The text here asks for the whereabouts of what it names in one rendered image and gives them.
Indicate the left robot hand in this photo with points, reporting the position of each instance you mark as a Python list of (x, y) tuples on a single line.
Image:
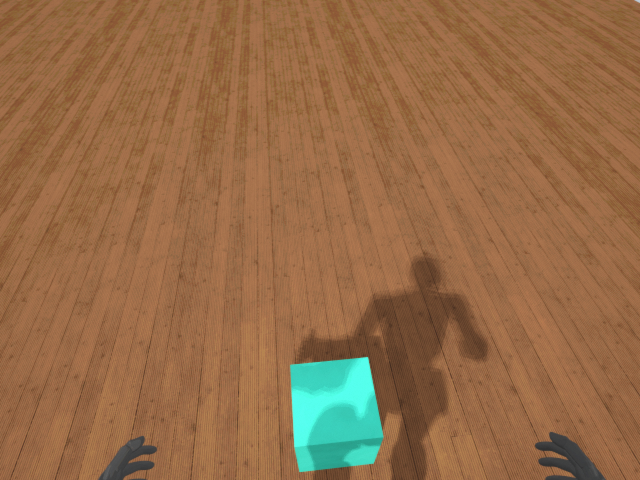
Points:
[(119, 466)]

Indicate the right robot hand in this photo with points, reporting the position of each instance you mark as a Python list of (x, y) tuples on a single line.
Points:
[(578, 463)]

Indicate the carton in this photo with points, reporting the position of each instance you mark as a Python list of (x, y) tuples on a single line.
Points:
[(336, 420)]

